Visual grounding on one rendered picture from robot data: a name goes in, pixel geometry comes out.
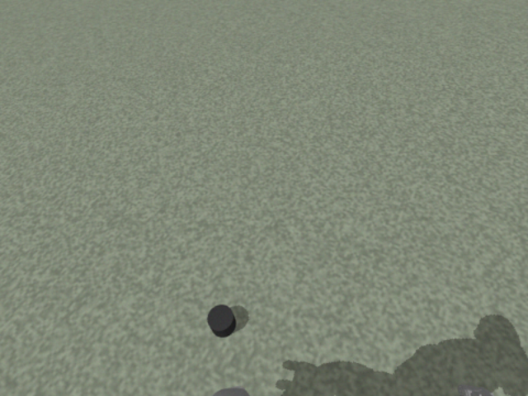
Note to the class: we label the tin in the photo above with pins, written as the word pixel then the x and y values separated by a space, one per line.
pixel 221 320

